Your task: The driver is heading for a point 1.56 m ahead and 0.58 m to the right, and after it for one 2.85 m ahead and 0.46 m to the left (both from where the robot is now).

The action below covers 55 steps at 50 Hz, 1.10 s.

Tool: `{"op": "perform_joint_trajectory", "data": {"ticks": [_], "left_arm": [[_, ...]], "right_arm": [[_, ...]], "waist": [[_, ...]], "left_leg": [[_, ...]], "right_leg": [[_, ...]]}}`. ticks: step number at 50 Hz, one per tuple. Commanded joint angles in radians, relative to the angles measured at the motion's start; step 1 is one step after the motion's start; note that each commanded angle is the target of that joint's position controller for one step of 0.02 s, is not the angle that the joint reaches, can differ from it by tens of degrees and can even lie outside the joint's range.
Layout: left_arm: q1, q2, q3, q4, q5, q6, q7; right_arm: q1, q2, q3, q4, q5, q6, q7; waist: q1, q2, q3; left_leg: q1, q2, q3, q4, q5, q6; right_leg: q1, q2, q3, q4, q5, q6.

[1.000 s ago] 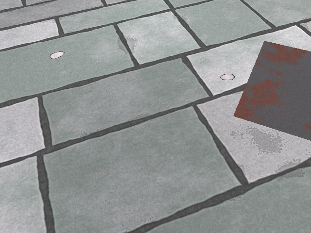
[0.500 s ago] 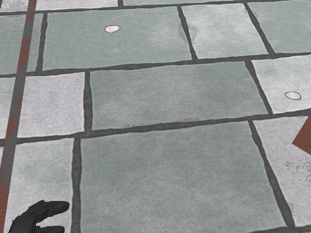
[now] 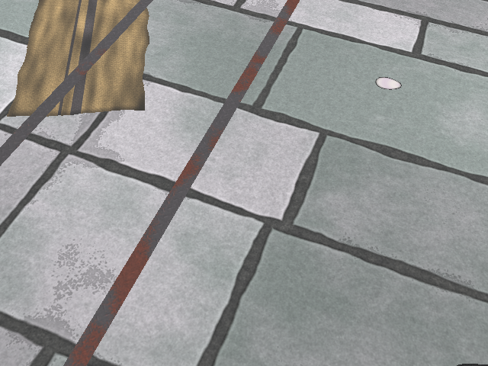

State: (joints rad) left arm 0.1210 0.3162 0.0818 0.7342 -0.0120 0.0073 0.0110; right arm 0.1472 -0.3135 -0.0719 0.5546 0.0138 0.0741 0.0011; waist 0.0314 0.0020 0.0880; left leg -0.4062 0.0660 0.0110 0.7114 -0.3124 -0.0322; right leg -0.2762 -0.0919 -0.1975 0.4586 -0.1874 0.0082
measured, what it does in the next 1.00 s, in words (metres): walks ahead, turning right: left foot, then right foot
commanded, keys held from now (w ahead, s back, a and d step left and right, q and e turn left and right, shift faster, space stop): e+shift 0.16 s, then w+e+shift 0.58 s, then e+shift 0.10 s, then shift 0.04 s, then q+shift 0.12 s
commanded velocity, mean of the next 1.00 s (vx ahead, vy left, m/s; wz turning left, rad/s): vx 0.51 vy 0.00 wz -0.59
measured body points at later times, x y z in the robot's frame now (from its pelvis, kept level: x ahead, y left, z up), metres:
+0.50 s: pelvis +0.09 -0.01 +0.01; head +0.10 -0.02 +0.46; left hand +0.32 +0.22 -0.08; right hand +0.05 -0.30 -0.12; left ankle +0.02 +0.13 -0.74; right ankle +0.14 -0.18 -0.66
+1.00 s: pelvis +0.35 -0.26 +0.00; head +0.37 -0.32 +0.45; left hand +0.56 -0.06 -0.10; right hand +0.38 -0.59 -0.08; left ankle +0.62 -0.27 -0.67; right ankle +0.25 -0.21 -0.74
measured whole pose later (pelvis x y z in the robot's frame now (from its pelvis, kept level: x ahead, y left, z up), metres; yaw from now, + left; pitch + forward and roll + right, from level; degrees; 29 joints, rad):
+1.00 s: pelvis +0.35 -0.26 +0.00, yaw -41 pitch +2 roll +2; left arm 0.36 0.26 0.05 0.77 -0.02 -0.04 0.06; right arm 0.01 -0.29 -0.05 0.65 -0.01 -0.13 0.03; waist 0.07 0.05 0.08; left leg -0.74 0.06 -0.01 0.67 0.15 -0.03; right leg -0.04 0.15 0.10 0.35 -0.32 -0.15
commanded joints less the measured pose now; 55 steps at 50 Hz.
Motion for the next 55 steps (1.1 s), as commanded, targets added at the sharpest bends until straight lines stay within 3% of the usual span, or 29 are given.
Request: {"op": "perform_joint_trajectory", "data": {"ticks": [1,2,3,4,5,8,10,12,19,20,22,24,28,30,32,33,34,35,36,37,39,42,43,44,46,48,50,53,55], "left_arm": [[-0.012,0.094,0.009,-0.031,-0.022,-0.015,-0.015],[0.026,-0.005,-0.032,-0.038,0.032,-0.019,-0.032],[0.035,0.001,-0.032,-0.048,0.037,-0.016,-0.033],[-0.002,0.082,-0.011,-0.037,0.009,-0.006,-0.022],[0.003,0.107,0.002,-0.027,-0.012,0.004,-0.016],[0.064,0.151,0.034,0.009,-0.015,0.029,0.008],[0.058,0.135,0.035,-0.008,-0.026,0.024,0.0],[0.004,0.116,0.033,-0.04,-0.028,0.014,-0.008],[0.011,0.037,0.021,-0.081,-0.028,-0.012,-0.039],[-0.016,0.043,0.022,-0.072,0.084,0.025,-0.083],[-0.046,0.03,0.018,-0.098,0.057,0.041,-0.117],[-0.077,0.036,0.014,-0.116,0.04,0.041,-0.13],[-0.153,0.046,0.002,-0.141,0.038,0.038,-0.129],[-0.167,0.051,-0.004,-0.146,0.037,0.038,-0.121],[-0.021,0.08,0.008,-0.108,0.023,0.033,-0.091],[0.174,0.1,0.026,-0.054,0.01,0.019,-0.07],[0.43,0.165,0.061,0.036,0.02,0.007,-0.05],[0.346,0.317,0.086,0.035,0.022,0.014,-0.034],[0.294,0.342,0.085,-0.028,0.014,0.011,-0.038],[0.277,0.312,0.08,-0.021,0.029,0.012,-0.039],[0.233,0.235,0.059,-0.025,0.035,-0.016,-0.023],[0.175,0.164,0.031,-0.038,0.007,-0.051,-0.019],[0.133,0.134,0.029,-0.089,-0.037,-0.083,-0.015],[0.122,0.146,0.03,-0.081,-0.046,-0.092,-0.006],[0.153,0.128,0.025,-0.058,-0.028,-0.081,0.029],[0.244,0.069,0.002,-0.017,-0.008,-0.059,0.06],[0.33,0.074,-0.006,0.023,0.005,-0.049,0.077],[0.29,0.106,0.005,0.02,0.032,-0.055,0.087],[0.175,0.127,0.021,-0.021,0.047,-0.055,0.097]], "right_arm": [[0.134,-0.089,-0.033,-0.021,-0.011,-0.013,-0.002],[0.143,-0.151,-0.036,-0.033,-0.02,-0.019,-0.018],[0.053,-0.15,-0.018,-0.057,-0.054,-0.032,-0.024],[0.047,-0.099,-0.009,-0.044,-0.071,-0.051,-0.014],[0.025,-0.097,-0.009,-0.017,-0.072,-0.067,-0.01],[-0.032,-0.116,-0.017,0.001,-0.043,-0.081,-0.03],[0.048,-0.093,-0.019,0.022,-0.026,-0.088,-0.044],[0.093,-0.086,-0.019,0.047,-0.022,-0.107,-0.053],[0.131,-0.093,-0.047,0.1,-0.024,-0.162,-0.043],[0.193,-0.088,-0.036,0.129,-0.071,-0.154,-0.021],[0.188,-0.097,-0.041,0.139,-0.067,-0.157,-0.012],[0.18,-0.111,-0.045,0.149,-0.065,-0.163,-0.014],[0.207,-0.133,-0.052,0.184,-0.068,-0.158,-0.015],[0.221,-0.148,-0.055,0.205,-0.068,-0.145,-0.01],[0.21,-0.193,-0.061,0.215,-0.055,-0.13,0.0],[0.18,-0.223,-0.065,0.209,-0.037,-0.117,0.01],[0.159,-0.21,-0.053,0.188,-0.034,-0.113,0.018],[0.14,-0.012,-0.002,0.106,-0.053,-0.126,0.034],[0.01,-0.061,-0.003,0.019,-0.071,-0.149,0.033],[-0.051,-0.099,-0.005,-0.003,-0.066,-0.161,0.03],[0.059,-0.093,0.006,0.064,-0.066,-0.175,0.012],[0.118,-0.092,0.009,0.088,-0.075,-0.122,0.008],[0.047,-0.131,-0.02,0.057,-0.007,-0.165,-0.016],[-0.003,-0.12,-0.014,0.046,-0.011,-0.179,-0.022],[-0.08,-0.043,0.009,0.037,-0.033,-0.197,-0.011],[-0.164,0.024,0.031,0.04,-0.031,-0.221,0.024],[-0.216,0.026,0.028,0.046,-0.016,-0.233,0.064],[-0.114,-0.021,0.006,0.082,-0.001,-0.228,0.082],[0.141,-0.116,-0.036,0.143,0.014,-0.222,0.076]], "waist": [[-0.069,-0.064,-0.199],[-0.031,0.189,-0.234],[-0.011,0.284,-0.237],[-0.065,0.202,-0.225],[-0.05,0.198,-0.173],[-0.035,0.19,-0.113],[-0.073,0.166,-0.144],[-0.099,0.154,-0.104],[-0.073,0.086,-0.036],[-0.087,0.022,-0.025],[-0.077,0.099,0.004],[-0.063,0.113,0.028],[-0.067,0.097,0.071],[-0.062,0.092,0.074],[0.021,0.086,-0.028],[0.13,0.052,-0.134],[0.243,-0.032,-0.26],[0.123,-0.385,-0.184],[0.119,-0.246,-0.253],[0.104,-0.126,-0.184],[0.0,0.002,-0.077],[-0.077,0.003,-0.073],[-0.069,0.049,-0.11],[-0.072,0.07,-0.099],[-0.036,0.039,-0.084],[0.034,-0.008,-0.1],[0.074,-0.058,-0.12],[0.011,-0.103,-0.152],[-0.134,-0.148,-0.2]], "left_leg": [[0.334,-0.053,0.002,-0.314,0.192,0.073],[0.491,0.184,-0.288,-0.365,0.502,0.13],[0.366,0.345,-0.368,-0.362,0.542,0.3],[0.262,0.304,-0.312,-0.395,0.392,0.323],[0.228,0.249,-0.235,-0.402,0.314,0.284],[0.22,0.223,-0.115,-0.397,0.418,0.246],[0.347,0.249,-0.154,-0.495,-0.078,0.23],[0.434,0.287,-0.218,-0.567,-0.284,0.208],[0.495,0.312,-0.039,-0.635,-0.195,0.187],[0.451,0.3,0.021,-0.638,-0.213,0.172],[0.411,0.296,0.075,-0.64,-0.218,0.151],[0.403,0.316,0.115,-0.656,-0.235,0.137],[0.476,0.321,0.222,-0.654,-0.186,0.121],[0.513,0.306,0.288,-0.603,-0.03,0.113],[0.496,0.281,0.362,-0.337,0.599,0.104],[0.413,0.27,0.376,-0.051,0.878,0.103],[0.162,0.235,0.356,0.337,0.769,0.068],[-0.289,0.033,0.274,0.665,-0.208,-0.006],[-0.437,-0.05,-0.011,0.801,-0.21,-0.032],[-0.515,0.0,-0.054,0.797,-0.111,-0.012],[-0.389,0.073,-0.052,0.659,0.006,-0.002],[-0.225,0.089,-0.051,0.559,-0.013,-0.044],[-0.257,0.058,-0.111,0.514,0.013,-0.043],[-0.272,0.052,-0.087,0.41,0.051,-0.042],[-0.265,-0.001,0.003,0.194,0.225,-0.034],[-0.153,-0.077,0.089,-0.076,0.516,-0.005],[-0.095,-0.121,0.105,-0.205,0.728,0.03],[0.044,-0.192,0.098,-0.223,0.702,0.057],[0.234,-0.21,0.082,-0.182,0.588,0.062]], "right_leg": [[-0.018,-0.154,0.124,0.03,0.121,-0.1],[-0.185,-0.052,0.041,0.243,-0.231,0.007],[-0.256,-0.005,0.109,0.369,-0.453,0.062],[-0.203,-0.019,0.184,0.448,-0.429,0.07],[-0.211,-0.001,0.204,0.51,-0.384,0.069],[-0.281,0.039,0.231,0.705,-0.283,0.088],[-0.409,0.004,0.219,0.737,-0.17,0.081],[-0.532,-0.016,0.236,0.708,-0.104,0.067],[-0.619,-0.068,0.241,0.611,-0.009,0.035],[-0.591,-0.027,0.173,0.609,-0.012,0.028],[-0.584,-0.047,0.172,0.574,0.034,0.005],[-0.576,-0.063,0.167,0.536,0.058,-0.022],[-0.543,-0.064,0.108,0.429,-0.017,-0.096],[-0.48,-0.036,0.052,0.381,-0.102,-0.143],[-0.213,0.089,-0.042,0.363,-0.224,-0.194],[0.043,0.168,-0.058,0.317,-0.194,-0.219],[0.41,0.203,0.046,0.256,-0.223,-0.24],[0.497,-0.041,0.594,-0.038,-0.616,-0.292],[0.5,-0.125,1.014,-0.231,-0.661,-0.338],[0.497,-0.16,0.951,-0.24,-0.537,-0.319],[0.278,-0.12,0.767,-0.193,-0.079,-0.3],[0.107,-0.043,0.57,-0.155,0.565,-0.291],[0.138,-0.052,0.609,-0.173,0.521,-0.316],[0.134,-0.029,0.546,-0.167,0.572,-0.29],[0.115,0.038,0.397,-0.144,0.756,-0.2],[0.096,0.105,0.295,-0.134,0.755,-0.092],[0.159,0.081,0.282,-0.148,0.679,-0.037],[0.196,0.052,0.242,-0.024,0.773,0.003],[0.151,0.04,0.224,0.253,0.968,0.04]]}}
